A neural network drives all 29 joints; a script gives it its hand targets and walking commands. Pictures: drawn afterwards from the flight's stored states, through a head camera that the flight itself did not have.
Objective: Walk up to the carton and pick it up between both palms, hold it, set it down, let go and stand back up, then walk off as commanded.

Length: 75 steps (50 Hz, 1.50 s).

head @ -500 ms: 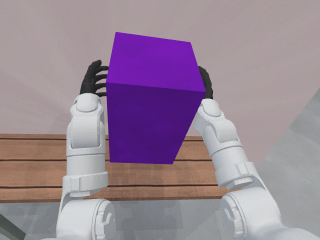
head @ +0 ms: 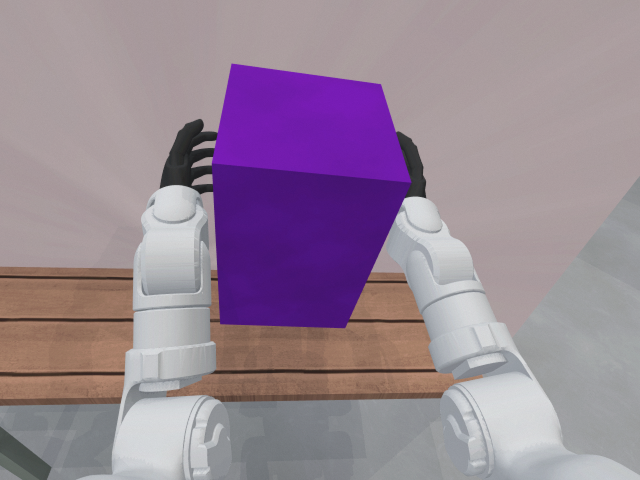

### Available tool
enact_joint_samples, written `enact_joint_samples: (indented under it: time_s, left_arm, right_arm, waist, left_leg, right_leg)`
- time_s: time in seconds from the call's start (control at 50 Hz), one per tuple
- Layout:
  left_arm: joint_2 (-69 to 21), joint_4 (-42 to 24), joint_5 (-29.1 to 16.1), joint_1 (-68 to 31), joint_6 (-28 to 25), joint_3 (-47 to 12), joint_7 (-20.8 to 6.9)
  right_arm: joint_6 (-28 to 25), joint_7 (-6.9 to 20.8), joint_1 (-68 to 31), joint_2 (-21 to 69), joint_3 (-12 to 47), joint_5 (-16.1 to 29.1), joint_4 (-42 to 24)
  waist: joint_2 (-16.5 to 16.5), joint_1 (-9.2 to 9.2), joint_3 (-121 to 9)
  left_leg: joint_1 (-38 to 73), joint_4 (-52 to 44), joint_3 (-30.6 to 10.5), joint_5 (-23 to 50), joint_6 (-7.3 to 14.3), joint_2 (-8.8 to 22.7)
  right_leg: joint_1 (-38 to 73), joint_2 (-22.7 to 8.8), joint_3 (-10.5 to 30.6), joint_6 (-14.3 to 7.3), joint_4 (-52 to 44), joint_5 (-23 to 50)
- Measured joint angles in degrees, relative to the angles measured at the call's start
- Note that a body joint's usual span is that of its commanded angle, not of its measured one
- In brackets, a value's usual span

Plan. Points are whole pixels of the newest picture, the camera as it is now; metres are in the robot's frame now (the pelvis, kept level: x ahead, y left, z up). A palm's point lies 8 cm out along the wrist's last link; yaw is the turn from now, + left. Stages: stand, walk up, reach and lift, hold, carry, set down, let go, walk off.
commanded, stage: hold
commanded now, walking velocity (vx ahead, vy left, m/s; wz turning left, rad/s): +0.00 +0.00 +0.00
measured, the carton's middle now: (295, 212) +0.38 +0.01 +0.17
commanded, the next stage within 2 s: set down in 0.68 s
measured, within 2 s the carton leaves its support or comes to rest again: neither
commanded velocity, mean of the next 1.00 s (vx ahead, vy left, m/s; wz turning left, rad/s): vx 0.00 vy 0.00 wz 0.00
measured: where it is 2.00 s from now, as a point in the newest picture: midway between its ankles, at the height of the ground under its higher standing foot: outside the picture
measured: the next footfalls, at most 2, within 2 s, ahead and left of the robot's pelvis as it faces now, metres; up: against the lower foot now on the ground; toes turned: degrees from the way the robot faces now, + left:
none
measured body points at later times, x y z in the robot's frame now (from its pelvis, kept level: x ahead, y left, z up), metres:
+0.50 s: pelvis +0.00 +0.00 +0.00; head -0.03 +0.03 +0.45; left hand +0.38 +0.14 +0.21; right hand +0.39 -0.13 +0.19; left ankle +0.05 +0.14 -0.75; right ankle +0.01 -0.12 -0.75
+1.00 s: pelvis +0.00 +0.00 +0.00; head -0.04 +0.03 +0.45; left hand +0.38 +0.15 +0.21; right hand +0.39 -0.11 +0.19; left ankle +0.05 +0.14 -0.75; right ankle +0.01 -0.12 -0.75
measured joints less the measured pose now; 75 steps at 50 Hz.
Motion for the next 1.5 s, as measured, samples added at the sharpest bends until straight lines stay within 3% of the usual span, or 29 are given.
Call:
enact_joint_samples:
  time_s: [0.74,0.94,1.14,1.2,1.34,1.5]
  left_arm:
    - [0.0,-0.2,-0.4,0.2,-0.2,0.0,0.2]
    - [-1.8,2.9,0.5,-0.5,-6.3,1.5,-0.2]
    - [-2.1,9.8,4.7,0.2,-12.1,3.4,-3.1]
    - [-1.9,9.8,3.6,2.7,-13.7,2.4,-2.5]
    - [-2.2,8.9,-0.2,5.9,-17.7,-1.4,1.7]
    - [-3.0,11.5,-1.8,5.8,-20.6,-1.9,3.3]
  right_arm:
    - [-0.4,0.1,0.3,-0.2,0.7,-0.7,-0.1]
    - [-8.0,2.6,2.4,2.4,-3.9,-6.5,2.2]
    - [-16.2,4.9,1.8,5.7,-10.5,-14.8,9.0]
    - [-18.9,5.5,2.6,5.9,-10.6,-15.3,10.2]
    - [-25.3,6.3,5.1,4.1,-8.6,-13.4,11.5]
    - [-26.1,6.1,6.3,2.4,-7.3,-11.7,10.9]
  waist:
    - [0.1,0.22,0.1]
    - [0.6,2.26,0.3]
    - [-0.8,3.58,1.4]
    - [-1.2,3.37,1.7]
    - [-0.6,4.11,2.1]
    - [1.4,4.59,1.1]
  left_leg:
    - [0.2,-0.1,0.3,0.0,0.1,0.0]
    - [0.8,0.9,0.4,-0.8,0.0,0.1]
    - [2.9,-1.6,-0.6,0.2,-0.1,-0.5]
    - [1.9,-1.3,-1.0,0.1,-0.3,-0.4]
    - [-2.5,0.6,-1.2,-0.5,-0.7,0.4]
    - [-3.9,0.2,-0.3,-0.3,-0.6,0.7]
  right_leg:
    - [0.1,0.0,0.2,0.0,0.0,0.0]
    - [0.9,0.1,0.0,-0.1,0.7,-0.6]
    - [2.7,-0.6,-1.5,-0.3,-0.2,-1.1]
    - [2.1,-0.5,-2.0,-0.4,-0.3,-1.1]
    - [-1.2,0.4,-2.4,-0.8,-0.6,-0.5]
    - [-3.1,0.5,-1.7,-0.7,-0.7,-0.1]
